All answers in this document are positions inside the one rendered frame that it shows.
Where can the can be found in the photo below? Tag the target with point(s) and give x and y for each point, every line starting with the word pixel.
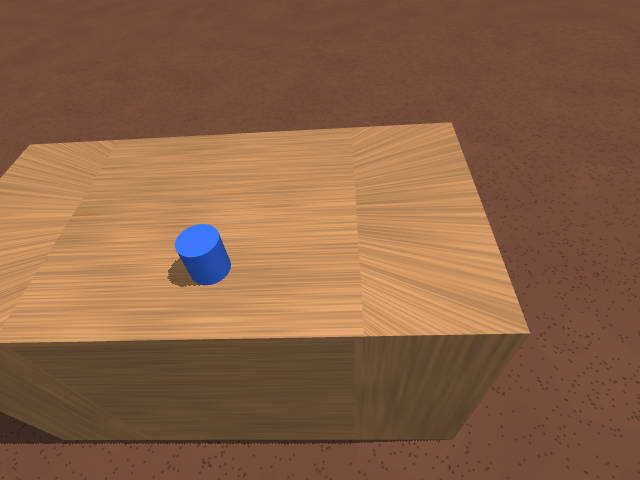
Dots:
pixel 202 251

